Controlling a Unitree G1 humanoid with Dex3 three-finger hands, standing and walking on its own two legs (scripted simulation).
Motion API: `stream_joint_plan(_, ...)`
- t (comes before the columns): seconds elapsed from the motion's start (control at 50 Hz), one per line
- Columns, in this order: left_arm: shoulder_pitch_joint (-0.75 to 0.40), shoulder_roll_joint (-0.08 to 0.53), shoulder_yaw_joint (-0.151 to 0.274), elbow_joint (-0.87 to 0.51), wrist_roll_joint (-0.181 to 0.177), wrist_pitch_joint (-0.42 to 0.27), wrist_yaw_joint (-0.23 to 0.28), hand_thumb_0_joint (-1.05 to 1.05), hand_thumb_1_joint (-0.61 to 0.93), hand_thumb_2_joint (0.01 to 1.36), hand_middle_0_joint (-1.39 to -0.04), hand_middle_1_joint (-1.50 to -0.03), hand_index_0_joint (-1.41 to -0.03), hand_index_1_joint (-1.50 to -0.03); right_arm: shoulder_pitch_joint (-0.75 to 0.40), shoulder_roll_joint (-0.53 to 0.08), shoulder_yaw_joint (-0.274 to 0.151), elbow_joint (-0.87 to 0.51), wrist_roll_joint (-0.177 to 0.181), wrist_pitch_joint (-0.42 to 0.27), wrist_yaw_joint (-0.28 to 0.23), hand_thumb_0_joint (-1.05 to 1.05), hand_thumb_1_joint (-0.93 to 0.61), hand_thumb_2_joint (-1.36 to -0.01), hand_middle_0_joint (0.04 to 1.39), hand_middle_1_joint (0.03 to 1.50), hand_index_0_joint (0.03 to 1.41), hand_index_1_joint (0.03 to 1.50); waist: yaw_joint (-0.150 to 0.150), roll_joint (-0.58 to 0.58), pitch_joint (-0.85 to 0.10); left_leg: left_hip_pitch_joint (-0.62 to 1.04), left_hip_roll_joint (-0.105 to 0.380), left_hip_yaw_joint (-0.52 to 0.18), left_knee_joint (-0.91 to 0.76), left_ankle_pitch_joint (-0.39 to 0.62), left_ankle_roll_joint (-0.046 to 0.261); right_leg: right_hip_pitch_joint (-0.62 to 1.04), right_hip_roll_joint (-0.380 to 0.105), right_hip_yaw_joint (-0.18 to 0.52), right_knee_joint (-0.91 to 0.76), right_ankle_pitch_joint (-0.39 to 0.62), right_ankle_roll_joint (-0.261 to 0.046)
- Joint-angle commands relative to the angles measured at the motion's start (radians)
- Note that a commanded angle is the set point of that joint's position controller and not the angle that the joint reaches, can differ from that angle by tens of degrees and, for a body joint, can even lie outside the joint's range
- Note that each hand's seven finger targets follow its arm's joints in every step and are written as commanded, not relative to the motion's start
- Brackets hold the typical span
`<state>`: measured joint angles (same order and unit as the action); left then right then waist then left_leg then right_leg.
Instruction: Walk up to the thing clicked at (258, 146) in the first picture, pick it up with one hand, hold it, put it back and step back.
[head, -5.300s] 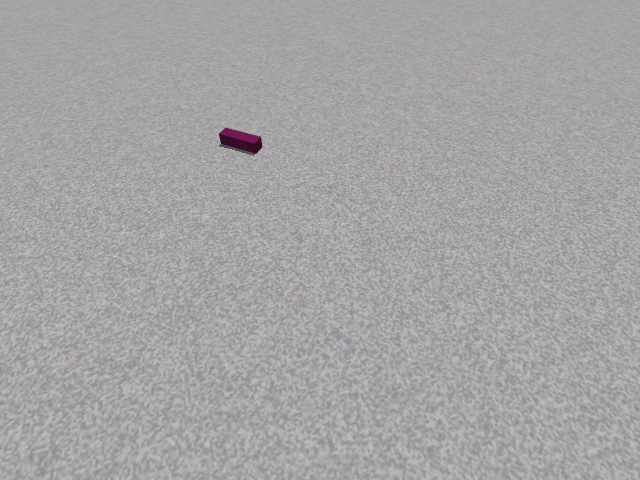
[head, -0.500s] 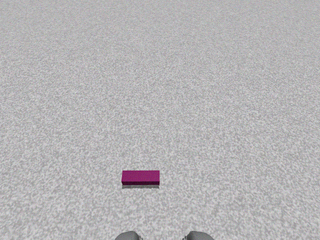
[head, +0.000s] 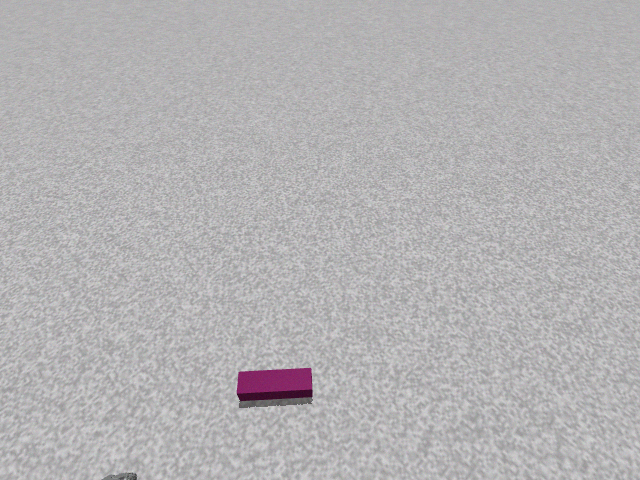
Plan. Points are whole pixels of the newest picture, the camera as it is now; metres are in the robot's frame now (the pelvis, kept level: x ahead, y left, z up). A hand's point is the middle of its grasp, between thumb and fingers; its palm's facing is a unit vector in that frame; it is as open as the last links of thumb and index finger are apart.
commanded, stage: walk up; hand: left
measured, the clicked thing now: (275, 384) +0.52 +0.16 -0.73
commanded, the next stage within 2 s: stand in 0.84 s
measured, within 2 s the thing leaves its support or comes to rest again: neither
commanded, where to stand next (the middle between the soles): +0.12 -0.04 m, yaw +1 degrees
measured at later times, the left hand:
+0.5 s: hand out of the picture +0.12 +0.26 -0.14, palm faces -0.03 -0.95 -0.31, open 7.4 cm
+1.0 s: hand out of the picture +0.13 +0.25 -0.14, palm faces -0.05 -0.94 -0.33, open 7.4 cm
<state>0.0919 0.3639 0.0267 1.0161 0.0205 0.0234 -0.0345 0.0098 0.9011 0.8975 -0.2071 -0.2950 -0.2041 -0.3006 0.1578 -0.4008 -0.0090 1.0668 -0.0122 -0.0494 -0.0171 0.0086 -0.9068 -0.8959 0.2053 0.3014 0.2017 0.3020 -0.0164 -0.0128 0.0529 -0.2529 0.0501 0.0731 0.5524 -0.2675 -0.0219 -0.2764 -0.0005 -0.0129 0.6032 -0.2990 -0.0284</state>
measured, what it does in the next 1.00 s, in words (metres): stands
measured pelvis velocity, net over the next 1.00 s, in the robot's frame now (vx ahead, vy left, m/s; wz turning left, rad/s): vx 0.03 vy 0.01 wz -0.02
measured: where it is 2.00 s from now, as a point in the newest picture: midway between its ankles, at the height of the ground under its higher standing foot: outside the picture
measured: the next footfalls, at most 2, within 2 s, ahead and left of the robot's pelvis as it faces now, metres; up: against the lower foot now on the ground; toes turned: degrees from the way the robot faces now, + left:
none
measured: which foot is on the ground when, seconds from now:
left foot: down 0.00-1.00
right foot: down 0.00-1.00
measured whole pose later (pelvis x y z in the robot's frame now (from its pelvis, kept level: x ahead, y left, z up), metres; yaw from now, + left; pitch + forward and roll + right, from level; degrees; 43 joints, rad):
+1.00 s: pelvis +0.03 +0.01 +0.02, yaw -1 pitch -1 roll +0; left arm 0.07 0.34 0.02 1.13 0.00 0.00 -0.01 0.01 0.90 0.90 -0.21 -0.29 -0.20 -0.30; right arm 0.08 -0.36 -0.01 1.15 0.00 -0.01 0.00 0.01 -0.91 -0.90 0.20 0.30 0.20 0.30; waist -0.02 0.01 0.06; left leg -0.10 0.06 0.10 0.31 -0.19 -0.03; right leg -0.11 0.02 0.01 0.33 -0.19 -0.02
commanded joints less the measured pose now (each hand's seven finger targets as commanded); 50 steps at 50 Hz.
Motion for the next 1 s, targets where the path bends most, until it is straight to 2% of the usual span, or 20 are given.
stream_joint_plan(0.0,-0.077,0.225,0.049,-0.053,-0.009,-0.026,0.007,0.000,0.900,0.900,-0.200,-0.300,-0.200,-0.300,-0.044,-0.209,-0.036,-0.041,-0.004,-0.026,-0.011,0.000,-0.900,-0.900,0.200,0.300,0.200,0.300,0.013,-0.042,-0.065,0.035,0.068,-0.099,-0.138,-0.001,0.054,0.029,-0.112,0.171,-0.225,0.012,-0.043)
stream_joint_plan(0.04,-0.074,0.220,0.049,-0.043,-0.012,-0.027,0.008,0.000,0.900,0.900,-0.200,-0.300,-0.200,-0.300,-0.040,-0.204,-0.032,-0.030,-0.002,-0.027,-0.013,0.000,-0.900,-0.900,0.200,0.300,0.200,0.300,0.013,-0.034,-0.088,0.060,0.064,-0.080,-0.139,0.063,0.047,0.059,-0.120,0.169,-0.228,0.094,-0.043)
stream_joint_plan(0.1,-0.066,0.217,0.048,-0.027,-0.012,-0.025,0.010,0.000,0.900,0.900,-0.200,-0.300,-0.200,-0.300,-0.049,-0.203,-0.034,-0.021,0.001,-0.024,-0.015,0.000,-0.900,-0.900,0.200,0.300,0.200,0.300,0.014,-0.022,-0.104,0.089,0.073,-0.077,-0.151,0.116,0.046,0.086,-0.115,0.148,-0.227,0.165,-0.037)
stream_joint_plan(0.14,-0.081,0.216,0.048,-0.025,-0.015,-0.022,0.011,0.000,0.900,0.900,-0.200,-0.300,-0.200,-0.300,-0.047,-0.201,-0.033,-0.015,0.000,-0.022,-0.017,0.000,-0.900,-0.900,0.200,0.300,0.200,0.300,0.008,-0.030,-0.084,0.089,0.076,-0.078,-0.173,0.106,0.045,0.075,-0.114,0.150,-0.244,0.150,-0.030)
stream_joint_plan(0.22,-0.063,0.204,0.046,-0.006,-0.016,-0.018,0.011,0.000,0.900,0.900,-0.200,-0.300,-0.200,-0.300,-0.066,-0.199,-0.034,-0.009,0.000,-0.020,-0.018,0.000,-0.900,-0.900,0.200,0.300,0.200,0.300,0.016,0.003,-0.083,0.109,0.093,-0.085,-0.198,0.113,0.049,0.080,-0.100,0.134,-0.249,0.151,-0.022)
stream_joint_plan(0.34,-0.065,0.195,0.043,0.011,-0.017,-0.019,0.012,0.000,0.900,0.900,-0.200,-0.300,-0.200,-0.300,-0.074,-0.195,-0.033,-0.002,0.001,-0.023,-0.020,0.000,-0.900,-0.900,0.200,0.300,0.200,0.300,0.013,0.021,-0.114,0.144,0.111,-0.079,-0.217,0.216,0.045,0.120,-0.105,0.125,-0.238,0.293,-0.012)
stream_joint_plan(0.4,-0.069,0.197,0.043,0.020,-0.015,-0.017,0.013,0.000,0.900,0.900,-0.200,-0.300,-0.200,-0.300,-0.076,-0.194,-0.038,0.000,0.002,-0.020,-0.021,0.000,-0.900,-0.900,0.200,0.300,0.200,0.300,0.009,0.012,-0.108,0.157,0.117,-0.075,-0.221,0.239,0.045,0.119,-0.101,0.121,-0.241,0.302,-0.009)
stream_joint_plan(0.44,-0.057,0.192,0.042,0.024,-0.014,-0.014,0.014,0.000,0.900,0.900,-0.200,-0.300,-0.200,-0.300,-0.094,-0.192,-0.041,-0.002,0.002,-0.016,-0.021,0.000,-0.900,-0.900,0.200,0.300,0.200,0.300,0.013,0.015,-0.091,0.162,0.118,-0.071,-0.227,0.205,0.044,0.099,-0.095,0.116,-0.254,0.267,-0.008)
stream_joint_plan(0.48,-0.072,0.196,0.041,0.022,-0.011,-0.016,0.013,0.000,0.900,0.900,-0.200,-0.300,-0.200,-0.300,-0.090,-0.190,-0.041,0.000,0.000,-0.016,-0.020,0.000,-0.900,-0.900,0.200,0.300,0.200,0.300,0.003,0.016,-0.096,0.154,0.116,-0.068,-0.235,0.188,0.043,0.115,-0.102,0.128,-0.258,0.276,-0.010)
stream_joint_plan(0.72,-0.064,0.200,0.041,0.022,-0.007,-0.019,0.014,0.000,0.900,0.900,-0.200,-0.300,-0.200,-0.300,-0.108,-0.184,-0.046,0.002,0.000,-0.010,-0.019,0.000,-0.900,-0.900,0.200,0.300,0.200,0.300,0.006,-0.001,-0.095,0.184,0.110,-0.054,-0.249,0.184,0.035,0.120,-0.100,0.134,-0.280,0.289,-0.007)
stream_joint_plan(0.8,-0.060,0.199,0.041,0.019,-0.005,-0.021,0.016,0.000,0.900,0.900,-0.200,-0.300,-0.200,-0.300,-0.107,-0.183,-0.046,-0.001,-0.001,-0.009,-0.017,0.000,-0.900,-0.900,0.200,0.300,0.200,0.300,0.002,0.002,-0.107,0.185,0.112,-0.052,-0.243,0.203,0.037,0.140,-0.103,0.135,-0.288,0.321,-0.004)
stream_joint_plan(0.82,-0.079,0.187,0.032,0.026,-0.021,-0.041,0.025,0.000,0.900,0.900,-0.200,-0.300,-0.200,-0.300,-0.158,-0.163,-0.037,0.003,0.001,0.002,-0.005,0.000,-0.900,-0.900,0.200,0.300,0.200,0.300,0.008,0.065,-0.096,0.176,0.111,-0.066,-0.252,0.257,0.024,0.162,-0.127,0.137,-0.297,0.368,-0.003)
stream_joint_plan(0.88,-0.062,0.205,0.034,0.046,-0.022,-0.053,0.036,0.000,0.900,0.900,-0.200,-0.300,-0.200,-0.300,-0.135,-0.158,-0.034,0.014,0.007,0.011,0.002,0.000,-0.900,-0.900,0.200,0.300,0.200,0.300,0.003,0.026,-0.125,0.207,0.115,-0.071,-0.260,0.314,0.021,0.192,-0.127,0.118,-0.293,0.450,0.003)
stream_joint_plan(0.98,-0.067,0.196,0.029,0.060,-0.022,-0.055,0.042,0.000,0.900,0.900,-0.200,-0.300,-0.200,-0.300,-0.134,-0.162,-0.032,0.029,0.005,0.018,0.007,0.000,-0.900,-0.900,0.200,0.300,0.200,0.300,0.001,0.008,-0.123,0.226,0.115,-0.072,-0.277,0.283,0.021,0.196,-0.130,0.117,-0.312,0.417,0.006)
